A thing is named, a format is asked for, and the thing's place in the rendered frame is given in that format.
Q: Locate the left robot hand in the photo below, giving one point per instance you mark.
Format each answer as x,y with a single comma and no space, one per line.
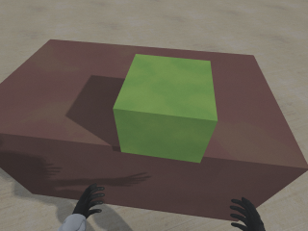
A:
85,202

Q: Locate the right robot hand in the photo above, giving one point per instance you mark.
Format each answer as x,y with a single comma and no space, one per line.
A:
251,218

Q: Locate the left robot forearm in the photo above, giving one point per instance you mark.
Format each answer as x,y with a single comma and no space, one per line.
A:
74,222

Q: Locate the carton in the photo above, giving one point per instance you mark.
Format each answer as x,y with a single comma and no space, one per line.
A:
166,108

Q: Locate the pedestal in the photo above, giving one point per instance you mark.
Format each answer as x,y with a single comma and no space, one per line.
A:
58,133

